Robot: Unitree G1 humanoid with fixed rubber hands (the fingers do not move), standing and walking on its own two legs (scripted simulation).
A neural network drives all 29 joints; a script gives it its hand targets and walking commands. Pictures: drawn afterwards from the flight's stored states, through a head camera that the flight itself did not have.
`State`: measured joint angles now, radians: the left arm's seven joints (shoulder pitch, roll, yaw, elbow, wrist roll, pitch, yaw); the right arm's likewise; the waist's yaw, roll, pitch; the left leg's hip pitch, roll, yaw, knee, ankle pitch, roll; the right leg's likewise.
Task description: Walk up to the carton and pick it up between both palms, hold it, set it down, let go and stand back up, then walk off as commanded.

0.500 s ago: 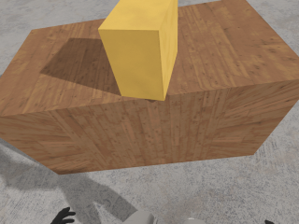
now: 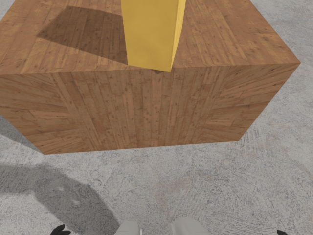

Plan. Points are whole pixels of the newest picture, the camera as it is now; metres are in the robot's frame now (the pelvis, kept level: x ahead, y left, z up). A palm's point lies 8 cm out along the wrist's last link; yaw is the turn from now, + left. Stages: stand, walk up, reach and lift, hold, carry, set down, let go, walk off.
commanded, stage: walk off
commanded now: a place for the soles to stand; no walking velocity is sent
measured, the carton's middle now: (158, 14) +0.87 +0.05 +0.09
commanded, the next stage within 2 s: none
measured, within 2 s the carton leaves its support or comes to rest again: neither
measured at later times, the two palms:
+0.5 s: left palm out of the picture -0.05 +0.25 -0.06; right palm out of the picture -0.07 -0.35 -0.12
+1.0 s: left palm out of the picture -0.26 +0.28 -0.11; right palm out of the picture -0.23 -0.34 -0.10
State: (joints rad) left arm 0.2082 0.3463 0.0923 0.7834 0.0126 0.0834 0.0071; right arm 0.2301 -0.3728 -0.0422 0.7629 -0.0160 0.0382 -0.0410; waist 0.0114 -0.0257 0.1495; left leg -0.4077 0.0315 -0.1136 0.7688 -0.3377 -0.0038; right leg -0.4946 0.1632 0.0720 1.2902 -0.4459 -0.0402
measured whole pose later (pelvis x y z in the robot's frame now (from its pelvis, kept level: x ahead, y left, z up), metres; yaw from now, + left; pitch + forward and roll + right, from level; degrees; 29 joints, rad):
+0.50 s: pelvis -0.16 -0.05 +0.00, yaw +0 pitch -4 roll +3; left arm 0.20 0.35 0.04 0.69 0.01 0.02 0.01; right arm 0.23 -0.37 -0.04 0.77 0.00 0.04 -0.05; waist 0.01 0.03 0.17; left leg -0.40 -0.12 -0.18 1.22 -0.48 -0.02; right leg -0.39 0.04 0.07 0.72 -0.26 -0.06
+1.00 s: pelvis -0.29 -0.03 +0.01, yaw +0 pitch -5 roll +0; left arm 0.28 0.35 0.06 0.95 0.02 -0.01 0.00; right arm 0.24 -0.38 -0.05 0.90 -0.02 0.03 0.00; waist 0.02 -0.02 0.16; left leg -0.35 -0.04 -0.10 0.83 -0.43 -0.01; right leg -0.21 0.04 0.07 0.70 -0.41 -0.03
